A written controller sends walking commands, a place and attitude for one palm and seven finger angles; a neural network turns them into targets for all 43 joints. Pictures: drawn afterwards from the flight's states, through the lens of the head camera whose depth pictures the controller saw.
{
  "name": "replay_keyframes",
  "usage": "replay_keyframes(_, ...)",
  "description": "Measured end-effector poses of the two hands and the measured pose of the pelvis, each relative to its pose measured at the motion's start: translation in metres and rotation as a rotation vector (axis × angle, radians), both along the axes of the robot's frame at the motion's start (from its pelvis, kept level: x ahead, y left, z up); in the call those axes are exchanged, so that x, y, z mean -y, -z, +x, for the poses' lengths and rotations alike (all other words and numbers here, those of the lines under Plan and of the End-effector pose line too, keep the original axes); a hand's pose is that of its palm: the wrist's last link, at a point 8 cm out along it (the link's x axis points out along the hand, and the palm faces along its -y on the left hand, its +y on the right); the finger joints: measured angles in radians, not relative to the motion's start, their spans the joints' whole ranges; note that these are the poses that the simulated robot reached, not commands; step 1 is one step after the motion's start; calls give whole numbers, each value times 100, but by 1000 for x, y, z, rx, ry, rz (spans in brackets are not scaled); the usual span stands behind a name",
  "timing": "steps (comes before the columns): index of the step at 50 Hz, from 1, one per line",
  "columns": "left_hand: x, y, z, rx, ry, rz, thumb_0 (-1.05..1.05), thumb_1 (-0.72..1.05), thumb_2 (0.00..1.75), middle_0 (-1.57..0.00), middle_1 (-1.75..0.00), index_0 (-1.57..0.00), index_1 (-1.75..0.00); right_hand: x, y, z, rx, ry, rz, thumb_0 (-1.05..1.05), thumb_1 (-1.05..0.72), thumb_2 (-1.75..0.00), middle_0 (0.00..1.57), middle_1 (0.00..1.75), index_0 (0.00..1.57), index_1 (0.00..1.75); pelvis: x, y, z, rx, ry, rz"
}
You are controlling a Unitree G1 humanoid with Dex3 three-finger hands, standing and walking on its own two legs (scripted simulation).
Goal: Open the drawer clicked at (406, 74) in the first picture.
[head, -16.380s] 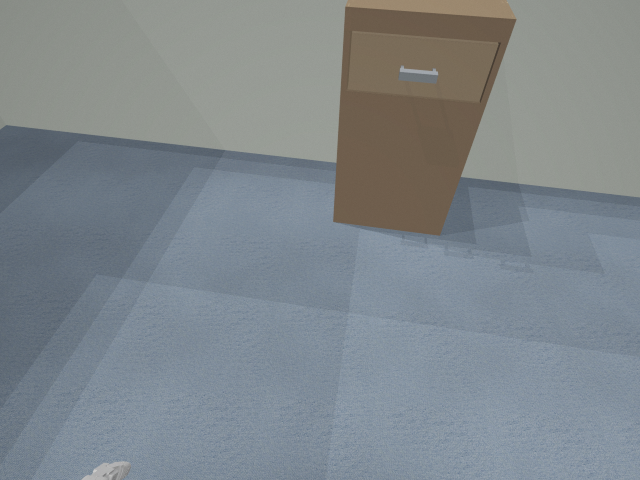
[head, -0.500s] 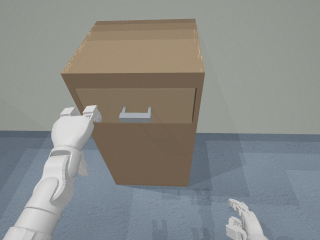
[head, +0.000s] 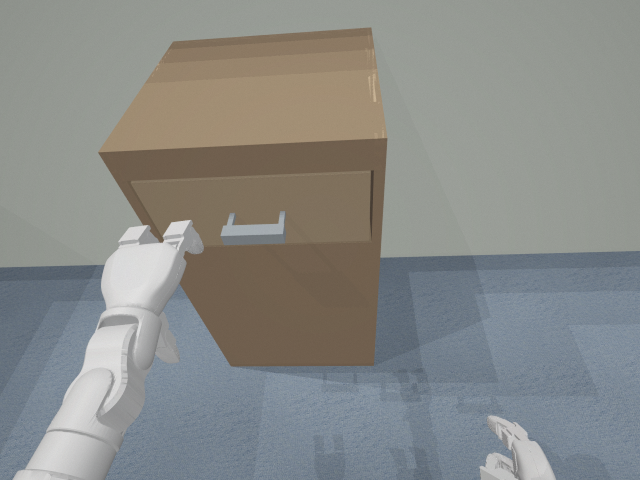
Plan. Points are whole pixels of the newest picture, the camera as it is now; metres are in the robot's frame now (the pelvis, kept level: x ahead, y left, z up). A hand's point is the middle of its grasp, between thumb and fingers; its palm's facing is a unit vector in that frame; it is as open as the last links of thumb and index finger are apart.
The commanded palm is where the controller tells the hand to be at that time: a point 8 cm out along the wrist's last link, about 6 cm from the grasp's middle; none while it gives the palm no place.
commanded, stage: move the hooked fingers above the handle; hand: left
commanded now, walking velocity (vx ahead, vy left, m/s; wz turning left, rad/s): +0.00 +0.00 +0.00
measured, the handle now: (255, 225) +0.54 +0.21 -0.05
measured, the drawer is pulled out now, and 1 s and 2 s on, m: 0.00 0.00 0.00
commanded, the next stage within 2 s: none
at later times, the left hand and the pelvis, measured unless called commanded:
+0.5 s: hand (198, 270) +0.37 +0.23 +0.05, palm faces -0.01 -0.03 -1.00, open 13.8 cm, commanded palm +0.35 +0.24 +0.11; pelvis +0.00 -0.01 -0.01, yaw +0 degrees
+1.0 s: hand (222, 247) +0.43 +0.21 +0.03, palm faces -0.01 -0.02 -1.00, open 13.8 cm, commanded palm +0.41 +0.22 +0.09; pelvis +0.00 +0.02 -0.01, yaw +0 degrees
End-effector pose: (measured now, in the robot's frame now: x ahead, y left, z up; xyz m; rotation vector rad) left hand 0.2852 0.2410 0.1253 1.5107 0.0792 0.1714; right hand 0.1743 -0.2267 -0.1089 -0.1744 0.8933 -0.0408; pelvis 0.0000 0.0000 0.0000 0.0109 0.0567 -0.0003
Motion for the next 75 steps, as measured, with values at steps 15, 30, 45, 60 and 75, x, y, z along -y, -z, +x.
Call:
replay_keyframes(15,8,11,32,-37,42,34,0,-49,30,-32,-120,-32,-120,17,-2,0,25,23,-40,1,-91,-90,20,30,20,30,13,3,-3,-26,-8,3)
replay_keyframes(30,17,30,75,-49,111,26,0,-49,30,-32,-120,-32,-120,27,16,-51,-111,123,-68,1,-91,-90,20,29,20,30,1,8,2,-85,6,0)
replay_keyframes(45,9,42,107,-93,74,46,0,-49,30,-31,-120,-32,-120,15,23,-82,-194,162,-57,1,-91,-90,20,30,20,30,-13,11,4,-123,5,-11)
replay_keyframes(60,16,46,148,-57,35,79,0,-49,30,-31,-120,-32,-120,17,32,-115,-275,193,-51,1,-91,-90,20,30,20,30,-14,17,0,-187,17,-11)
replay_keyframes(75,45,56,187,-40,120,41,0,-49,30,-32,-120,-32,-120,36,32,-166,-392,262,-116,1,-91,-90,20,30,20,30,-9,25,2,-258,18,-17)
